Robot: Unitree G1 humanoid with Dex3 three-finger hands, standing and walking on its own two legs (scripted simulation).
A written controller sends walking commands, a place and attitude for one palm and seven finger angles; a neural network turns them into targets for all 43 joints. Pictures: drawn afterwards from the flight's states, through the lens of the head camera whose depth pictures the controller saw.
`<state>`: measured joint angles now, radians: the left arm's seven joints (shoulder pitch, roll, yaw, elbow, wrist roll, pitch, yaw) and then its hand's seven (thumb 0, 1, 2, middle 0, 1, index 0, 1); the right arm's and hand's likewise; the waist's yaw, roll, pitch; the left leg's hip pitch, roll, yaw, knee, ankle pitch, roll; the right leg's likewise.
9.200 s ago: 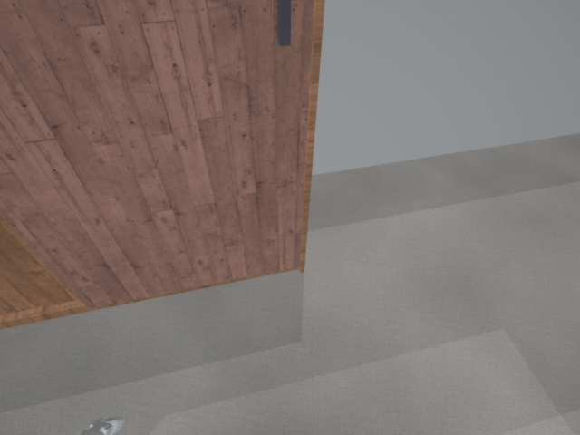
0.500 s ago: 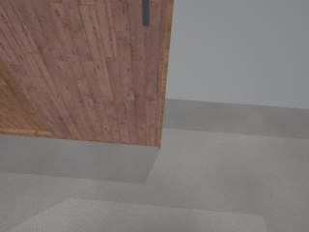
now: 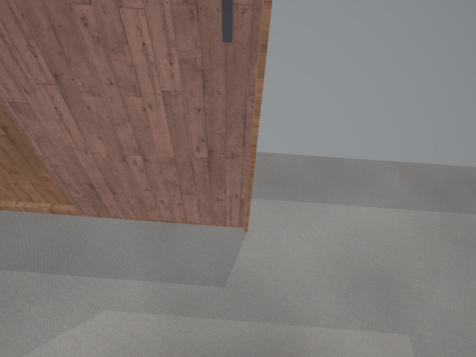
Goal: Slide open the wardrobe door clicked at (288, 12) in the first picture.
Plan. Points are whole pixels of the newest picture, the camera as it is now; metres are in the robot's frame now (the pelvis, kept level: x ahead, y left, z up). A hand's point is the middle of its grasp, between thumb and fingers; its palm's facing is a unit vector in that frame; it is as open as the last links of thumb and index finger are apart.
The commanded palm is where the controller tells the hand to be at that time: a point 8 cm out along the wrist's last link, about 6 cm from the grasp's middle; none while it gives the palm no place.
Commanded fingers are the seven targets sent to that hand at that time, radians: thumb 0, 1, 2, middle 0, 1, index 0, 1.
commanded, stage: look again from close up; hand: right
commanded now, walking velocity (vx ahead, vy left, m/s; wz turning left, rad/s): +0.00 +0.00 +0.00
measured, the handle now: out of the picture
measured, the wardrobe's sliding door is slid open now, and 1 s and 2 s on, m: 0.00 0.00 0.00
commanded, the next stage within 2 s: shuffle to correct the standing spot in 0.36 s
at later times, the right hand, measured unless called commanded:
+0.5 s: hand out of the picture -0.02 -0.16 -0.17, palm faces +0.05 +0.98 -0.19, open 7.4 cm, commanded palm none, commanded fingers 0.00 -0.90 -0.90 0.20 0.30 0.20 0.30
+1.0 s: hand out of the picture +0.15 -0.15 -0.18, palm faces -0.01 +0.99 -0.16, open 7.3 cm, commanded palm none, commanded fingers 0.00 -0.90 -0.90 0.20 0.30 0.20 0.30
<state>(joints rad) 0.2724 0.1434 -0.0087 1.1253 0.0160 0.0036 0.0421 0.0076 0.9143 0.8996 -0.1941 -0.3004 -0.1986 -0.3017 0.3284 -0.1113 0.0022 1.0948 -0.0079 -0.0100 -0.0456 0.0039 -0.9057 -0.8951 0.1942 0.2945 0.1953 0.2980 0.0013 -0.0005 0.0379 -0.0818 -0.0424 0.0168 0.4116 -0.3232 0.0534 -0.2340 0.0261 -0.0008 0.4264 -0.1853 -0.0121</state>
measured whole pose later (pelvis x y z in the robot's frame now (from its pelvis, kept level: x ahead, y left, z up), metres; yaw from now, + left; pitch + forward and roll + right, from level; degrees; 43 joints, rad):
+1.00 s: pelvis +0.11 +0.03 +0.00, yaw +0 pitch +2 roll +1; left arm 0.44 0.11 0.02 1.16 0.04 -0.05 0.06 0.00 0.90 0.90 -0.20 -0.30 -0.20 -0.30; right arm 0.24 -0.19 -0.08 1.03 -0.03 0.03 0.03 0.01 -0.93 -0.90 0.19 0.29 0.19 0.30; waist 0.04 0.01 0.07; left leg -0.55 0.07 0.02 0.98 -0.30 0.02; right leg -0.10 -0.09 -0.05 0.44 -0.37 0.04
